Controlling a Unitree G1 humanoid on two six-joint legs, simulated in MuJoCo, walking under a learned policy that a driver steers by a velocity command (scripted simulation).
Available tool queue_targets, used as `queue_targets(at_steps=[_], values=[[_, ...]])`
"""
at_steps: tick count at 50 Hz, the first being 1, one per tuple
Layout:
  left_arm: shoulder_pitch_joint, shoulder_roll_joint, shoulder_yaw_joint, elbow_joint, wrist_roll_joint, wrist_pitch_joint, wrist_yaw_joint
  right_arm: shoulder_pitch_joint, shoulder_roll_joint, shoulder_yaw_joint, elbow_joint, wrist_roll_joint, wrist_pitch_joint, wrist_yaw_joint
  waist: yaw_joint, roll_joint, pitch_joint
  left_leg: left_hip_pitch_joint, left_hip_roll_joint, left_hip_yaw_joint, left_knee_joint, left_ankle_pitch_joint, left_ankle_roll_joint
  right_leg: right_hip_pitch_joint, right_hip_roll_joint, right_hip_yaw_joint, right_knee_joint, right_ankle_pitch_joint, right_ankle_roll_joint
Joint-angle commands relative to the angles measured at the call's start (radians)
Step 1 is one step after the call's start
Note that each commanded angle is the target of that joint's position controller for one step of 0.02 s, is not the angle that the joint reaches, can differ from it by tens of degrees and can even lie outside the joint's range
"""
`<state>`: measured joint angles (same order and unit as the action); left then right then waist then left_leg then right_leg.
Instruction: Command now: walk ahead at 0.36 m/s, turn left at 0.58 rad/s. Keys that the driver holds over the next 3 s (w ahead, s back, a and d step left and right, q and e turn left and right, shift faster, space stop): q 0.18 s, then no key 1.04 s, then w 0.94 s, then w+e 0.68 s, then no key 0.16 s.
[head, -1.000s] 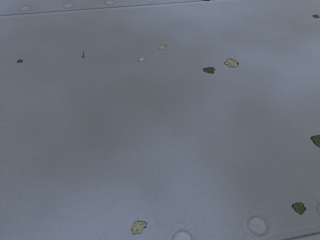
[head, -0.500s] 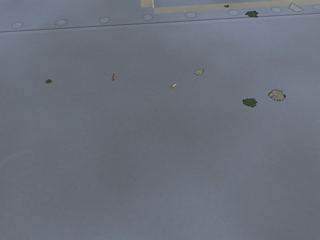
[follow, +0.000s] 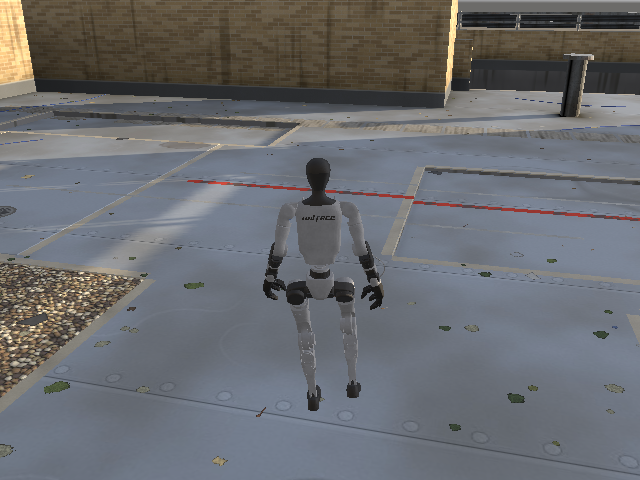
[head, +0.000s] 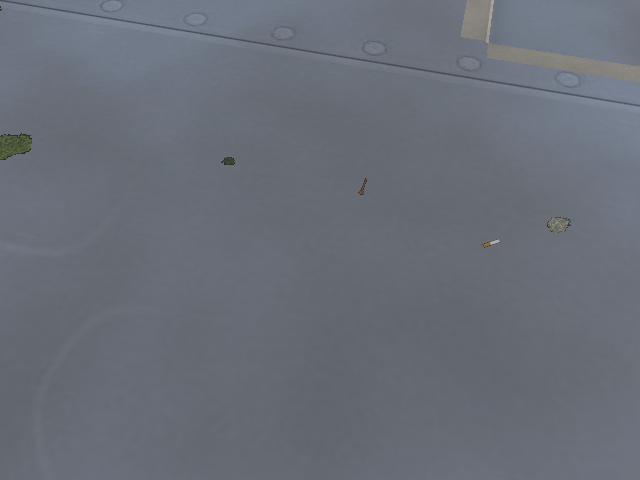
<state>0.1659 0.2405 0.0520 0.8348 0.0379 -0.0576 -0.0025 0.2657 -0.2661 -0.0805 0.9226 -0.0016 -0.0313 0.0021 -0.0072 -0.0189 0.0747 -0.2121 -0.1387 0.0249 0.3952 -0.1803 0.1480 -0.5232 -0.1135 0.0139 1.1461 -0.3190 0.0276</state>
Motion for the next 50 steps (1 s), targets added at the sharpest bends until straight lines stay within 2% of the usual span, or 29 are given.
queue_targets(at_steps=[1, 3, 6, 9, 11, 13, 14, 15, 16, 17, 18, 19, 20, 21, 22, 23, 24, 27, 29, 31, 33, 34, 35, 36, 37, 38, 40, 45, 50], values=[[0.09, 0.069, 0.015, -0.033, 0.003, 0.028, 0.001, 0.026, -0.146, -0.027, -0.058, 0.003, -0.03, -0.004, 0.042, 0.019, -0.072, 0.053, 0.256, -0.217, -0.105, 0.744, 0.125, -0.038, 0.012, -0.023, -0.072, 0.051, 0.034], [0.031, 0.073, 0.012, -0.059, 0.0, 0.035, 0.003, 0.062, -0.15, -0.026, -0.059, 0.001, -0.021, -0.005, 0.019, 0.054, -0.082, 0.067, 0.232, -0.207, -0.077, 0.811, 0.092, -0.062, 0.029, -0.032, -0.137, 0.105, 0.039], [-0.063, 0.084, 0.006, -0.1, -0.01, 0.039, 0.005, 0.105, -0.148, -0.025, -0.065, 0.0, -0.002, -0.011, -0.022, 0.089, -0.093, 0.122, 0.22, -0.232, -0.041, 0.813, 0.049, -0.091, 0.053, -0.027, -0.245, 0.174, 0.032], [-0.135, 0.096, -0.001, -0.131, -0.017, 0.036, 0.009, 0.144, -0.153, -0.027, -0.07, -0.005, 0.014, -0.021, -0.057, 0.097, -0.096, 0.203, 0.234, -0.283, 0.003, 0.811, 0.037, -0.113, 0.082, -0.011, -0.341, 0.2, 0.017], [-0.138, 0.103, -0.006, -0.133, -0.019, 0.029, 0.011, 0.145, -0.148, -0.025, -0.075, -0.013, 0.02, -0.028, -0.063, 0.103, -0.095, 0.243, 0.241, -0.294, 0.042, 0.829, 0.031, -0.092, 0.099, -0.009, -0.414, 0.192, 0.0], [-0.082, 0.118, -0.005, -0.116, -0.02, 0.019, 0.016, 0.118, -0.143, -0.022, -0.085, -0.021, 0.023, -0.032, -0.041, 0.111, -0.097, 0.228, 0.239, -0.308, 0.098, 0.844, 0.007, 0.016, 0.119, -0.003, -0.509, 0.169, -0.032], [-0.024, 0.132, -0.001, -0.098, -0.019, 0.013, 0.02, 0.089, -0.149, -0.022, -0.094, -0.02, 0.02, -0.033, -0.013, 0.117, -0.105, 0.2, 0.23, -0.313, 0.14, 0.869, -0.013, 0.113, 0.134, -0.007, -0.57, 0.164, -0.053], [0.043, 0.141, 0.004, -0.078, -0.015, 0.005, 0.025, 0.065, -0.155, -0.022, -0.098, -0.01, 0.014, -0.031, 0.027, 0.106, -0.118, 0.178, 0.208, -0.312, 0.213, 0.856, -0.035, 0.221, 0.142, -0.017, -0.671, 0.242, -0.073], [0.127, 0.158, 0.008, -0.061, -0.007, -0.011, 0.032, 0.039, -0.146, -0.016, -0.112, 0.005, 0.004, -0.027, 0.077, 0.058, -0.16, 0.104, 0.161, -0.296, 0.347, 0.718, -0.063, 0.391, 0.068, 0.04, -0.753, 0.496, -0.105], [0.172, 0.225, 0.015, -0.079, -0.008, -0.017, 0.037, 0.107, -0.082, -0.001, -0.143, 0.013, -0.005, -0.026, 0.05, -0.141, -0.282, -0.039, 0.045, -0.2, 0.626, 0.053, -0.095, 0.605, -0.212, 0.287, -0.678, 1.07, -0.198], [0.146, 0.233, 0.02, -0.085, -0.038, 0.008, 0.031, 0.232, -0.096, -0.01, -0.125, 0.015, 0.014, -0.035, -0.005, -0.268, -0.4, -0.152, -0.071, -0.14, 0.805, -0.486, -0.112, 0.645, -0.364, 0.534, -0.71, 1.227, -0.362], [0.096, 0.165, 0.005, -0.1, -0.05, 0.019, 0.02, 0.222, -0.134, -0.013, -0.079, -0.023, 0.033, -0.038, -0.019, -0.085, -0.306, -0.182, -0.017, -0.193, 0.881, -0.445, -0.114, 0.523, -0.324, 0.493, -0.744, 1.024, -0.364], [0.037, 0.107, -0.012, -0.108, -0.044, 0.024, 0.02, 0.151, -0.131, -0.013, -0.078, -0.033, 0.043, -0.03, -0.017, -0.017, -0.201, -0.194, 0.011, -0.19, 0.866, -0.386, -0.123, 0.418, -0.246, 0.374, -0.774, 0.812, -0.326], [-0.009, 0.079, -0.024, -0.109, -0.03, 0.031, 0.022, 0.118, -0.114, -0.009, -0.084, -0.026, 0.054, -0.024, -0.032, -0.017, -0.145, -0.183, 0.038, -0.182, 0.799, -0.351, -0.135, 0.339, -0.181, 0.29, -0.82, 0.643, -0.278], [-0.023, 0.078, -0.029, -0.103, -0.022, 0.033, 0.025, 0.098, -0.1, -0.003, -0.09, -0.023, 0.068, -0.017, -0.038, -0.068, -0.114, -0.155, 0.061, -0.175, 0.725, -0.31, -0.147, 0.284, -0.134, 0.229, -0.859, 0.526, -0.249], [-0.026, 0.095, -0.025, -0.093, -0.014, 0.035, 0.026, 0.116, -0.088, 0.003, -0.077, -0.023, 0.078, -0.011, -0.041, -0.106, -0.11, -0.11, 0.049, -0.139, 0.696, -0.285, -0.159, 0.246, -0.093, 0.179, -0.871, 0.481, -0.233], [-0.019, 0.101, -0.025, -0.083, -0.011, 0.035, 0.024, 0.12, -0.081, 0.008, -0.071, -0.02, 0.084, -0.008, -0.042, -0.115, -0.12, -0.084, 0.048, -0.123, 0.635, -0.281, -0.165, 0.24, -0.076, 0.154, -0.875, 0.455, -0.225], [0.008, 0.122, -0.021, -0.055, -0.014, 0.034, 0.022, 0.078, -0.06, 0.025, -0.059, -0.016, 0.094, -0.012, -0.022, -0.124, -0.133, -0.044, 0.069, -0.082, 0.44, -0.292, -0.167, 0.257, -0.077, 0.153, -0.892, 0.311, -0.227], [0.022, 0.14, -0.015, -0.041, -0.014, 0.044, 0.018, 0.038, -0.062, 0.032, -0.056, -0.015, 0.098, -0.016, -0.002, -0.141, -0.131, -0.018, 0.085, -0.059, 0.333, -0.265, -0.156, 0.26, -0.079, 0.176, -0.908, 0.149, -0.224], [0.02, 0.151, -0.01, -0.034, -0.015, 0.058, 0.015, 0.033, -0.067, 0.036, -0.042, -0.012, 0.093, -0.016, -0.002, -0.142, -0.119, 0.021, 0.089, -0.037, 0.227, -0.214, -0.142, 0.242, -0.079, 0.197, -0.916, 0.024, -0.213], [0.02, 0.148, -0.01, -0.024, -0.024, 0.072, 0.017, 0.062, -0.055, 0.042, -0.014, -0.015, 0.078, -0.019, -0.024, -0.107, -0.092, 0.122, 0.094, -0.031, 0.04, -0.095, -0.11, 0.169, -0.065, 0.192, -0.909, -0.071, -0.165], [0.043, 0.137, -0.011, -0.014, -0.024, 0.074, 0.017, 0.042, -0.068, 0.045, -0.018, -0.023, 0.066, -0.022, -0.018, -0.065, -0.067, 0.144, 0.133, -0.099, -0.043, -0.06, -0.09, 0.131, -0.053, 0.189, -0.903, -0.104, -0.117], [0.054, 0.111, -0.017, -0.021, -0.032, 0.072, 0.013, 0.023, -0.113, 0.042, -0.028, -0.035, 0.052, -0.028, 0.003, 0.031, -0.063, 0.115, 0.251, -0.257, -0.116, -0.137, -0.057, 0.119, -0.007, 0.144, -0.843, -0.09, -0.07], [0.046, 0.08, -0.022, -0.016, -0.042, 0.071, 0.009, -0.033, -0.108, 0.048, -0.018, -0.019, 0.043, -0.026, 0.041, 0.135, -0.02, -0.094, 0.308, -0.324, -0.174, -0.252, -0.029, 0.251, 0.081, 0.042, -0.801, 0.021, -0.046], [0.042, 0.076, -0.025, 0.005, -0.035, 0.069, 0.007, -0.074, -0.062, 0.063, -0.017, -0.018, 0.032, -0.023, 0.052, 0.124, -0.009, -0.177, 0.298, -0.311, -0.203, -0.289, -0.05, 0.374, 0.075, 0.045, -0.786, 0.116, -0.043], [0.063, 0.073, -0.025, 0.027, -0.03, 0.065, 0.005, -0.077, -0.057, 0.066, -0.005, -0.016, 0.022, -0.025, 0.06, 0.122, -0.016, -0.18, 0.267, -0.275, -0.201, -0.277, -0.076, 0.423, 0.064, 0.053, -0.793, 0.162, -0.046], [0.09, 0.103, -0.018, 0.06, -0.024, 0.056, 0.004, -0.046, -0.072, 0.064, 0.021, -0.009, 0.013, -0.031, 0.054, 0.115, -0.025, -0.131, 0.23, -0.232, -0.186, -0.198, -0.095, 0.43, 0.041, 0.07, -0.793, 0.194, -0.058], [0.094, 0.08, -0.028, 0.121, -0.028, 0.05, 0.01, 0.013, -0.055, 0.066, 0.075, -0.006, 0.016, -0.035, 0.028, 0.037, -0.012, -0.031, 0.217, -0.199, -0.142, -0.091, -0.078, 0.355, 0.034, 0.079, -0.824, 0.186, -0.056], [0.108, 0.069, -0.033, 0.172, -0.027, 0.051, 0.017, 0.027, -0.047, 0.069, 0.111, -0.005, 0.014, -0.037, 0.022, 0.014, -0.02, -0.002, 0.214, -0.184, -0.128, -0.035, -0.074, 0.362, 0.031, 0.081, -0.823, 0.212, -0.056]])
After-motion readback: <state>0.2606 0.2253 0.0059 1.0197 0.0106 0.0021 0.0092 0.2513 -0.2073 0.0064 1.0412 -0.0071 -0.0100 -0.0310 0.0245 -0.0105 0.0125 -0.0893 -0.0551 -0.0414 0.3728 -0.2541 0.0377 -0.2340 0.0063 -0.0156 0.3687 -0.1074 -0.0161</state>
